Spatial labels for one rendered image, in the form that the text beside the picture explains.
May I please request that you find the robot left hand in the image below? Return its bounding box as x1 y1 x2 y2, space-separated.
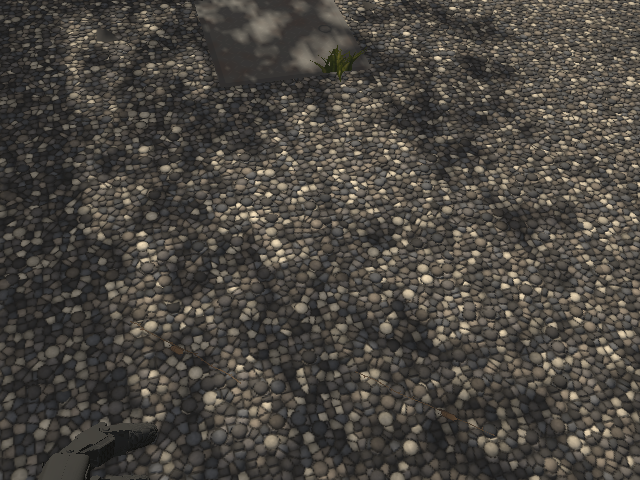
38 422 158 480

